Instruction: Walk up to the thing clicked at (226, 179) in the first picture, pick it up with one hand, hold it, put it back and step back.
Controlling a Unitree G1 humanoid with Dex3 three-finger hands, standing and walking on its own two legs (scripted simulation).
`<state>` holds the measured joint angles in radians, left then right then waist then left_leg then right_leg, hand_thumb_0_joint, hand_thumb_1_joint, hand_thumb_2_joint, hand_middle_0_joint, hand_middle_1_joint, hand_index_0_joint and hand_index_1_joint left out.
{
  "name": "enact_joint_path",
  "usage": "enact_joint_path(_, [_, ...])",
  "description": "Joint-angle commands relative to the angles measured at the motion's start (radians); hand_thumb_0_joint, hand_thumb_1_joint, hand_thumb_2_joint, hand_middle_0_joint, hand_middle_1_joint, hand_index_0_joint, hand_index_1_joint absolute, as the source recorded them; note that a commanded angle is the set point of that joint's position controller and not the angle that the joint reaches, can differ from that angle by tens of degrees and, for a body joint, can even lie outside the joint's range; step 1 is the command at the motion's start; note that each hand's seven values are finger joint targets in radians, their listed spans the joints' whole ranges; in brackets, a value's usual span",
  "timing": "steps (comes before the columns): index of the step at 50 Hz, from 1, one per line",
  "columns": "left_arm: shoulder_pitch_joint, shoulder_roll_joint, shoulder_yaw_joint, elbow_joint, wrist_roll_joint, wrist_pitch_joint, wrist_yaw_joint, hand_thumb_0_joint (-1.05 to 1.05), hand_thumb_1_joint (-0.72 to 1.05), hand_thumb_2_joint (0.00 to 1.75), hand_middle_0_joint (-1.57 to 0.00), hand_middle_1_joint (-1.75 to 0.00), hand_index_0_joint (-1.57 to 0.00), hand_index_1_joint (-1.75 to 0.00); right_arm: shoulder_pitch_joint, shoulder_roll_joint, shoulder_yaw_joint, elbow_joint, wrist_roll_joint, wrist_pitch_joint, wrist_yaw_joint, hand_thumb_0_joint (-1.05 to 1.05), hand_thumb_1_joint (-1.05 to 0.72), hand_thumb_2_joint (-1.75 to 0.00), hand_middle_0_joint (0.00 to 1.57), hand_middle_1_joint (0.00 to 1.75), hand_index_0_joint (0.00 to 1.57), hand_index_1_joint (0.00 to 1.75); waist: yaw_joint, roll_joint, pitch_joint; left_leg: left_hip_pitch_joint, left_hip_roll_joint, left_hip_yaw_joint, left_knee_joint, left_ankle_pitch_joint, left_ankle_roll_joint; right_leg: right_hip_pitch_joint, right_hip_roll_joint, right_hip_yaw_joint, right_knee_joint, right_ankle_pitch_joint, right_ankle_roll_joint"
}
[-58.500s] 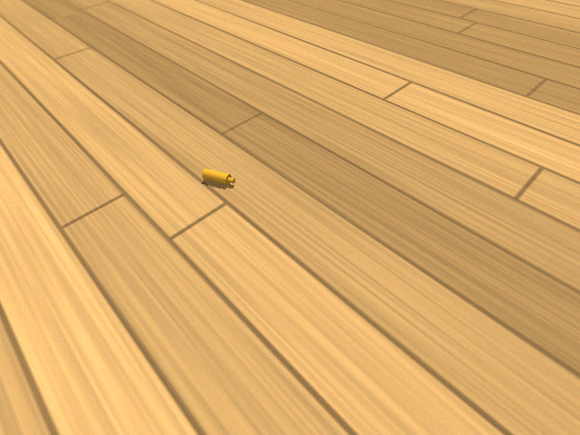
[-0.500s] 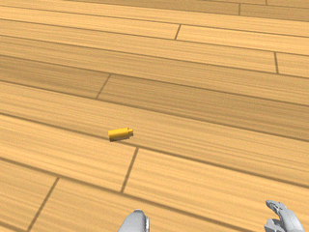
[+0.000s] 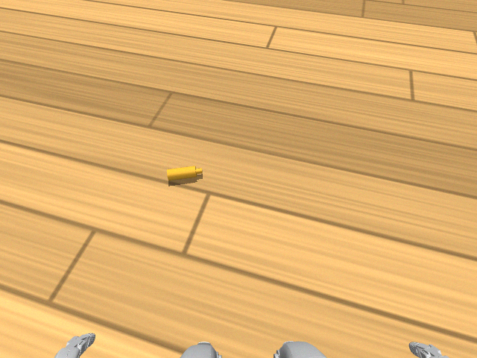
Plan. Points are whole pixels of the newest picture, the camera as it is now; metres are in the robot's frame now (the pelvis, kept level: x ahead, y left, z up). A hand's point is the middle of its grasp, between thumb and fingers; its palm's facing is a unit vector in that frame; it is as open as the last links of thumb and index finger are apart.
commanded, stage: step back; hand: left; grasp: from above
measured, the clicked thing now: (185, 172) +0.99 +0.31 -0.73
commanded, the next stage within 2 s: stand in 1.24 s
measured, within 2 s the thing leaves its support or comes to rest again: neither
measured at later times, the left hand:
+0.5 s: hand out of the picture -0.08 +0.28 -0.14, palm faces +0.07 -0.90 -0.42, open 7.4 cm
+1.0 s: hand out of the picture -0.03 +0.27 -0.15, palm faces +0.07 -0.93 -0.36, open 7.4 cm
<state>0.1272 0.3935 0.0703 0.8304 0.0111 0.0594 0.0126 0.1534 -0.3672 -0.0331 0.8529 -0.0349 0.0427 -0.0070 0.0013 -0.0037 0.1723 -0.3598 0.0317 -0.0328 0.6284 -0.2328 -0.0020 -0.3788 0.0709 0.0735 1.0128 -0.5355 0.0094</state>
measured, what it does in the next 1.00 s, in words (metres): steps on the spot: right foot, then left foot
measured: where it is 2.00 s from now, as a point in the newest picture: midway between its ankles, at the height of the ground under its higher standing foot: outside the picture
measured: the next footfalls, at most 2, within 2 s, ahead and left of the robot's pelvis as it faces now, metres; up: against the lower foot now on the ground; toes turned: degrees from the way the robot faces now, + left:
right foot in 0.06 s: -0.02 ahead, -0.12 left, +0.00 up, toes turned +3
left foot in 0.40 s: -0.08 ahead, +0.13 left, +0.00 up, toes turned +1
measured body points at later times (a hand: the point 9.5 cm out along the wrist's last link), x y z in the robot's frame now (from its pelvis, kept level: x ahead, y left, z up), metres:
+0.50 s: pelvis -0.11 -0.01 +0.00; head -0.11 -0.01 +0.45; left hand -0.08 +0.33 -0.11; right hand -0.05 -0.32 -0.12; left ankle -0.12 +0.12 -0.72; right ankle -0.07 -0.12 -0.70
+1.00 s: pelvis -0.07 +0.00 +0.00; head -0.05 +0.01 +0.45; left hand -0.03 +0.32 -0.12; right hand +0.02 -0.31 -0.12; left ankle -0.04 +0.14 -0.72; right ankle -0.06 -0.12 -0.72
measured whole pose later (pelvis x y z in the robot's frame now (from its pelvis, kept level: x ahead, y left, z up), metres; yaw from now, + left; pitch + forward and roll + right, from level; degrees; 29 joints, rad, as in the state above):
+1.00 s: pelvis -0.07 +0.00 +0.00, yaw +3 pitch -2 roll +0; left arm 0.20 0.37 0.04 1.00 0.01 -0.01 -0.01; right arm 0.18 -0.37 -0.05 1.02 -0.04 -0.01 0.01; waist 0.03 -0.01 0.08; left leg -0.30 0.02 0.01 0.61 -0.26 -0.01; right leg -0.27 -0.02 0.01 0.65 -0.35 0.00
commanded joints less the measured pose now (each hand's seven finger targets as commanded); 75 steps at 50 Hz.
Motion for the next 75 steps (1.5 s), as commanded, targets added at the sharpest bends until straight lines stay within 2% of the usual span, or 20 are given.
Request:
enact_joint_path(1, [0.109,0.154,0.046,-0.023,0.014,-0.044,0.006,0.0,0.9,0.9,-0.2,-0.3,-0.2,-0.3,-0.027,-0.284,-0.08,-0.083,0.004,-0.005,-0.017,0.0,-0.9,-0.9,0.2,0.3,0.2,0.3,0.024,0.198,-0.262,0.182,0.187,-0.182,-0.064,0.318,0.189,0.138,-0.043,-0.069,-0.49,0.167,-0.018])
enact_joint_path(3, [0.146,0.211,0.066,0.01,0.034,-0.063,0.011,0.0,0.9,0.9,-0.2,-0.3,-0.2,-0.3,-0.005,-0.223,-0.059,-0.076,0.012,0.005,-0.01,0.0,-0.9,-0.9,0.2,0.3,0.2,0.3,0.03,0.062,-0.266,-0.05,0.081,-0.129,0.066,0.032,0.1,0.333,-0.101,0.075,-0.63,0.253,-0.052])
enact_joint_path(4, [0.134,0.318,0.095,-0.007,0.037,-0.069,0.011,0.0,0.9,0.9,-0.2,-0.3,-0.2,-0.3,-0.003,-0.165,-0.042,-0.097,0.016,-0.001,-0.012,0.0,-0.9,-0.9,0.2,0.3,0.2,0.3,0.034,-0.209,-0.219,-0.275,-0.092,-0.068,0.211,-0.273,0.027,0.33,-0.324,0.398,-0.673,0.228,-0.128])
enact_joint_path(5, [0.07,0.395,0.107,-0.035,0.039,-0.07,0.013,0.0,0.9,0.9,-0.2,-0.3,-0.2,-0.3,-0.069,-0.205,-0.065,-0.1,0.012,0.007,-0.031,0.0,-0.9,-0.9,0.2,0.3,0.2,0.3,0.087,-0.25,-0.176,-0.158,-0.087,-0.161,0.425,-0.397,-0.001,0.019,-0.52,0.573,-0.725,0.238,-0.311])
enact_joint_path(8, [-0.073,0.251,0.071,-0.051,0.029,-0.079,0.021,0.0,0.9,0.9,-0.2,-0.3,-0.2,-0.3,0.022,-0.226,-0.07,-0.031,0.031,0.001,-0.023,0.0,-0.9,-0.9,0.2,0.3,0.2,0.3,-0.02,-0.037,-0.109,-0.134,-0.125,-0.172,0.574,-0.21,0.001,0.007,-0.325,0.224,-0.62,0.363,-0.205])
enact_joint_path(15, [0.077,0.269,0.085,0.003,0.046,-0.09,0.002,0.0,0.9,0.9,-0.2,-0.3,-0.2,-0.3,-0.019,-0.218,-0.069,-0.017,-0.002,-0.029,0.008,0.0,-0.9,-0.9,0.2,0.3,0.2,0.3,0.08,-0.179,-0.105,-0.127,-0.056,-0.062,0.159,-0.311,-0.021,0.173,-0.327,0.286,-0.704,-0.251,-0.191])
enact_joint_path(19, [0.039,0.248,0.054,0.005,0.037,-0.069,-0.008,0.0,0.9,0.9,-0.2,-0.3,-0.2,-0.3,0.127,-0.212,-0.088,0.073,0.002,-0.051,0.02,0.0,-0.9,-0.9,0.2,0.3,0.2,0.3,-0.011,-0.104,-0.127,0.291,-0.063,0.021,-0.21,-0.164,0.042,-0.071,-0.244,0.109,-0.593,-0.159,-0.124])
enact_joint_path(20, [0.068,0.197,0.035,0.006,0.035,-0.067,-0.009,0.0,0.9,0.9,-0.2,-0.3,-0.2,-0.3,0.156,-0.238,-0.101,0.084,-0.008,-0.058,0.016,0.0,-0.9,-0.9,0.2,0.3,0.2,0.3,-0.025,0.044,-0.141,0.388,0.009,-0.135,-0.29,-0.276,0.063,-0.184,-0.172,0.027,-0.441,-0.145,-0.083])
enact_joint_path(21, [0.027,0.14,0.019,-0.012,0.012,-0.072,-0.011,0.0,0.9,0.9,-0.2,-0.3,-0.2,-0.3,0.135,-0.314,-0.104,0.062,-0.02,-0.065,0.013,0.0,-0.9,-0.9,0.2,0.3,0.2,0.3,-0.044,0.261,-0.128,0.308,0.261,-0.561,-0.443,-0.655,0.165,-0.311,-0.052,-0.086,-0.235,-0.059,-0.016])
enact_joint_path(22, [-0.06,0.235,0.051,-0.003,0.021,-0.077,-0.007,0.0,0.9,0.9,-0.2,-0.3,-0.2,-0.3,0.089,-0.359,-0.112,0.046,-0.013,-0.068,0.015,0.0,-0.9,-0.9,0.2,0.3,0.2,0.3,-0.061,0.145,-0.032,0.066,0.334,-0.63,-0.491,-0.76,0.261,-0.222,-0.104,-0.007,-0.12,-0.02,-0.013])
enact_joint_path(24, [0.021,0.196,0.04,0.031,0.005,-0.085,-0.023,0.0,0.9,0.9,-0.2,-0.3,-0.2,-0.3,-0.011,-0.265,-0.077,0.033,-0.012,-0.088,0.006,0.0,-0.9,-0.9,0.2,0.3,0.2,0.3,0.009,0.054,-0.059,0.132,0.212,-0.374,-0.392,-0.426,0.186,-0.151,-0.111,0.008,-0.137,0.108,-0.022])
enact_joint_path(28, [0.061,0.193,0.042,0.066,0.009,-0.093,-0.036,0.0,0.9,0.9,-0.2,-0.3,-0.2,-0.3,0.005,-0.269,-0.082,0.034,-0.017,-0.078,0.014,0.0,-0.9,-0.9,0.2,0.3,0.2,0.3,-0.015,0.196,-0.096,0.058,0.156,-0.23,-0.347,-0.381,0.159,0.038,-0.079,-0.083,-0.309,0.087,-0.013])
enact_joint_path(31, [0.149,0.172,0.048,0.11,0.02,-0.109,-0.02,0.0,0.9,0.9,-0.2,-0.3,-0.2,-0.3,-0.014,-0.233,-0.073,0.028,-0.004,-0.053,0.015,0.0,-0.9,-0.9,0.2,0.3,0.2,0.3,0.05,0.129,-0.112,-0.056,0.118,-0.142,-0.163,-0.332,0.115,0.293,-0.044,-0.102,-0.565,0.221,-0.03])
enact_joint_path(32, [0.161,0.208,0.061,0.113,0.03,-0.119,-0.012,0.0,0.9,0.9,-0.2,-0.3,-0.2,-0.3,0.03,-0.182,-0.057,0.026,0.001,-0.051,0.013,0.0,-0.9,-0.9,0.2,0.3,0.2,0.3,0.05,0.028,-0.131,-0.145,0.063,-0.095,-0.035,-0.313,0.082,0.4,-0.078,0.011,-0.609,0.175,-0.047])
enact_joint_path(33, [0.201,0.29,0.079,0.117,0.035,-0.127,-0.003,0.0,0.9,0.9,-0.2,-0.3,-0.2,-0.3,0.013,-0.131,-0.043,0.006,0.006,-0.054,0.011,0.0,-0.9,-0.9,0.2,0.3,0.2,0.3,0.076,-0.181,-0.131,-0.293,-0.08,-0.024,0.216,-0.342,0.032,0.387,-0.314,0.434,-0.758,-0.081,-0.134])
enact_joint_path(34, [0.159,0.335,0.088,0.096,0.031,-0.129,-0.006,0.0,0.9,0.9,-0.2,-0.3,-0.2,-0.3,0.015,-0.196,-0.064,0.02,-0.004,-0.049,-0.001,0.0,-0.9,-0.9,0.2,0.3,0.2,0.3,0.068,-0.129,-0.08,-0.227,-0.047,-0.077,0.314,-0.381,0.019,0.212,-0.458,0.569,-0.814,-0.233,-0.23])
enact_joint_path(45, [-0.003,0.213,0.025,0.058,0.01,-0.108,-0.008,0.0,0.9,0.9,-0.2,-0.3,-0.2,-0.3,0.086,-0.166,-0.069,0.11,-0.003,-0.066,0.01,0.0,-0.9,-0.9,0.2,0.3,0.2,0.3,-0.015,-0.106,-0.149,0.212,-0.028,0.054,-0.138,-0.036,0.004,-0.01,-0.241,0.082,-0.559,0.276,-0.124])
enact_joint_path(48, [0.042,0.146,-0.002,0.078,-0.019,-0.092,-0.007,0.0,0.9,0.9,-0.2,-0.3,-0.2,-0.3,-0.026,-0.268,-0.069,0.079,-0.003,-0.081,-0.003,0.0,-0.9,-0.9,0.2,0.3,0.2,0.3,0.026,0.122,-0.18,0.108,0.234,-0.307,-0.315,-0.119,0.126,0.036,-0.079,-0.042,-0.382,0.165,-0.028])
enact_joint_path(58, [-0.012,0.193,0.003,0.152,-0.014,-0.105,0.007,0.0,0.9,0.9,-0.2,-0.3,-0.2,-0.3,-0.085,-0.201,-0.041,0.147,0.024,-0.075,-0.007,0.0,-0.9,-0.9,0.2,0.3,0.2,0.3,0.009,0.051,-0.281,0.206,0.107,-0.037,-0.143,0.403,0.047,0.254,-0.174,0.029,-0.521,0.659,-0.046])
enact_joint_path(75, [-0.103,0.167,-0.029,0.241,-0.006,-0.1,-0.004,0.0,0.9,0.9,-0.2,-0.3,-0.2,-0.3,-0.163,-0.184,-0.024,0.214,0.029,-0.082,0.006,0.0,-0.9,-0.9,0.2,0.3,0.2,0.3,-0.005,0.022,-0.226,0.278,0.105,-0.04,-0.34,0.216,0.019,0.281,-0.194,0.021,-0.713,0.499,-0.018])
